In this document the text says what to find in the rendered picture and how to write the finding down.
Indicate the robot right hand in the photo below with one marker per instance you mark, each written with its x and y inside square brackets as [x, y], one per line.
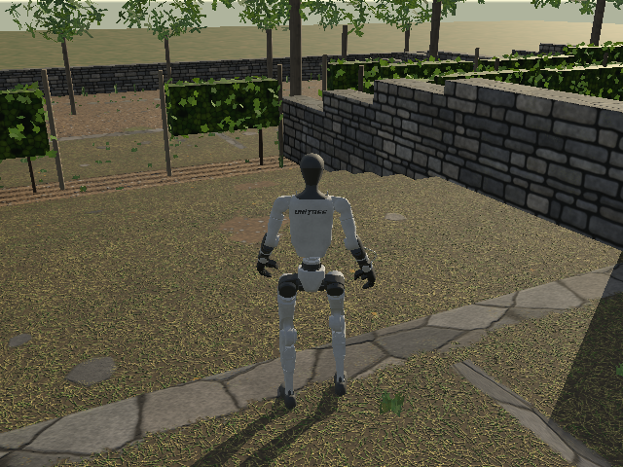
[371, 275]

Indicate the robot left hand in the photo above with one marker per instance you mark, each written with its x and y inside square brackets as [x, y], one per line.
[270, 264]

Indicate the robot left forearm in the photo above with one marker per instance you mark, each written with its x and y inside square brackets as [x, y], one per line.
[265, 251]

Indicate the right robot foot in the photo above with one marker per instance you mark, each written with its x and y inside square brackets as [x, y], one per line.
[340, 387]

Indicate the robot left upper arm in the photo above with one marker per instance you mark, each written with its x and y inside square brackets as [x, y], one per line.
[281, 204]

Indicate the robot head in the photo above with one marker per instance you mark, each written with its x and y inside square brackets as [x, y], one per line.
[312, 166]

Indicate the robot right upper arm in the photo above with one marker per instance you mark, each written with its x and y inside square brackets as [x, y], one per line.
[342, 206]

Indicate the robot right forearm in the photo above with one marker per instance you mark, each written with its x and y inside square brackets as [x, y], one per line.
[361, 256]

